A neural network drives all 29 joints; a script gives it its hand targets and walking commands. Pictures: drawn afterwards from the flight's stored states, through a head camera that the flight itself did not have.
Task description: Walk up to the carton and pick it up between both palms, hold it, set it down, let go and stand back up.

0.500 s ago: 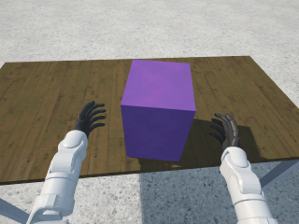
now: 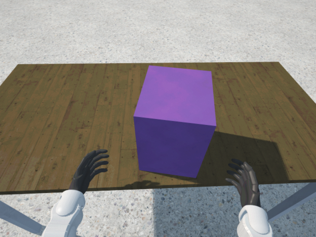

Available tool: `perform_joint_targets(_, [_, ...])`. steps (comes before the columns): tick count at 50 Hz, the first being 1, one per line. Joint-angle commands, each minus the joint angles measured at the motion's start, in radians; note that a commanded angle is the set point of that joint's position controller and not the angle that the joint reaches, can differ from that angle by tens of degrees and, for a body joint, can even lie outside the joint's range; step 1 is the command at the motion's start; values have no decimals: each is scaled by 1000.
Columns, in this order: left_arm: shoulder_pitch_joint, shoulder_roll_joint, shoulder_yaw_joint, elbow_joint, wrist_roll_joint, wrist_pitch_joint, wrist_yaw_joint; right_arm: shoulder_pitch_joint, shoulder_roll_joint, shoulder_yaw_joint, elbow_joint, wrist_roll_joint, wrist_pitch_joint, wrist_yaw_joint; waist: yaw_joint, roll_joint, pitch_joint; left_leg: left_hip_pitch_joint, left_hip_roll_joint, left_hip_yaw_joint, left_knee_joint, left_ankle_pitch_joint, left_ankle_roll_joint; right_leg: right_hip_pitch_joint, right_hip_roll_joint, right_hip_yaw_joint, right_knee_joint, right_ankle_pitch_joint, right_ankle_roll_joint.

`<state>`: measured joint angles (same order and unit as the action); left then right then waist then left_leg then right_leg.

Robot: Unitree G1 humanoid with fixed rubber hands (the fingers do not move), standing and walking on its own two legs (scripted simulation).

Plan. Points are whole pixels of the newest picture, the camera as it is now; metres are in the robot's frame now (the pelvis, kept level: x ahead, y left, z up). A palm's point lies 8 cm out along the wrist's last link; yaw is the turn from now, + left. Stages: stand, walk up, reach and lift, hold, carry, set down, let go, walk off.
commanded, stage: set down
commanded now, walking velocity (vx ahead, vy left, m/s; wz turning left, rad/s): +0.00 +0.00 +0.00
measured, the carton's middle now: (173, 123) +0.43 -0.02 +0.03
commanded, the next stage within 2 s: let go in 1.40 s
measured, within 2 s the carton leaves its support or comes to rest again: neither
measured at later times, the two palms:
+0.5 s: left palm (76, 207) +0.19 +0.22 -0.02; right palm (246, 213) +0.19 -0.20 -0.03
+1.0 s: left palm (73, 222) +0.17 +0.23 -0.05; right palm (248, 226) +0.17 -0.21 -0.05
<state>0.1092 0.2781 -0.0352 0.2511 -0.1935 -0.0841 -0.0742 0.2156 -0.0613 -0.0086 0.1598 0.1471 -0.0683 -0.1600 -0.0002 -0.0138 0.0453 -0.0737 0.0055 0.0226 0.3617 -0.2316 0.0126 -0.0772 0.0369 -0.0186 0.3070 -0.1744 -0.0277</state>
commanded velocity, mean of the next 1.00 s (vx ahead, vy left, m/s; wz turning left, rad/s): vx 0.00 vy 0.00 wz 0.00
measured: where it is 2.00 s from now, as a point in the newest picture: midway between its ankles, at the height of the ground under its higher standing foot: outside the picture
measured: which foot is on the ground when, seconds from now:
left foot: down 0.00-1.00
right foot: down 0.00-1.00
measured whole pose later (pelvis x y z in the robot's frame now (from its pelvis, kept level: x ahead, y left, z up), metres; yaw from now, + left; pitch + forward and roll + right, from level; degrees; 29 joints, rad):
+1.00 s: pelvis +0.00 -0.01 +0.00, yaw +0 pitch -4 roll +0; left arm 0.23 0.27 -0.03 0.44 -0.09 0.02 -0.04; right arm 0.24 -0.10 -0.01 0.52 0.05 -0.15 -0.05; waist 0.03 -0.01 0.04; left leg -0.04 0.01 0.03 0.35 -0.23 0.00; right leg -0.07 0.04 0.00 0.34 -0.19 -0.04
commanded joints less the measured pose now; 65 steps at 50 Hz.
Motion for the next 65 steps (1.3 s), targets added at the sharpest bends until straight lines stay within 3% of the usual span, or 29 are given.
perform_joint_targets(1, [-99,117,24,-77,-19,-126,8,-105,-29,2,-134,-15,-113,14,12,27,-122,-60,18,-47,-19,196,-24,42,-53,89,-23,81,-18])
perform_joint_targets(8, [10,123,19,-59,5,-175,13,-25,-32,16,-31,-5,-210,25,28,90,-129,-33,19,-48,9,289,-47,54,-47,80,7,175,-28])
perform_joint_targets(11, [52,112,4,-73,19,-168,14,1,-65,-11,29,-17,-230,33,6,103,-133,20,24,-55,17,359,-66,45,-29,62,7,198,-33])
perform_joint_targets(15, [55,100,-14,-49,15,-146,18,1,-78,-28,79,-25,-226,47,-15,87,-98,29,24,-52,5,316,-63,16,-29,57,-11,155,-34])
perform_joint_targets(19, [40,97,-22,-46,10,-113,29,-23,-92,-39,85,-31,-201,63,-8,73,-76,16,28,-51,-19,290,-58,34,-29,56,-22,108,-43])
perform_joint_targets(22, [66,81,-9,28,34,-64,25,-23,-106,-27,128,-45,-169,75,10,44,-24,14,30,-37,-43,252,-45,24,-28,50,-39,63,-41])
perform_joint_targets(26, [62,88,12,26,45,-43,27,-25,-103,-15,109,-47,-161,80,33,21,-39,12,23,-10,-47,269,-40,43,-34,62,-37,103,-29])
perform_joint_targets(28, [58,88,16,37,46,-43,31,-26,-99,-12,118,-47,-160,82,30,12,-42,1,19,-3,-43,261,-35,47,-38,67,-34,117,-24])
perform_joint_targets(31, [56,84,25,56,79,-16,32,-18,-110,-15,178,-55,-149,90,30,52,-28,8,16,3,-54,234,-37,33,-39,62,-36,96,-30])
perform_joint_targets(35, [37,100,35,33,70,0,34,-24,-96,-13,150,-64,-144,91,30,38,-47,-14,12,12,-56,183,-31,27,-55,70,-38,67,-21])
perform_joint_targets(43, [32,102,52,75,99,56,30,-33,-106,-17,206,-88,-118,95,27,47,-28,-30,11,25,-65,145,-29,19,-53,59,-36,39,-12])
perform_joint_targets(49, [30,85,41,91,107,83,42,-49,-124,-38,248,-117,-116,112,14,31,-29,-7,18,20,-57,165,-35,-13,-42,38,-36,34,-9])
perform_joint_targets(56, [59,52,49,153,154,119,52,-49,-169,-39,379,-131,-119,138,16,33,-37,31,21,19,-42,236,-45,-11,-26,23,-30,64,-11])
perform_joint_targets(65, [21,53,64,171,179,152,77,-94,-196,-39,449,-146,-151,166,16,16,-70,45,14,33,-18,257,-43,-28,-26,18,-12,128,2])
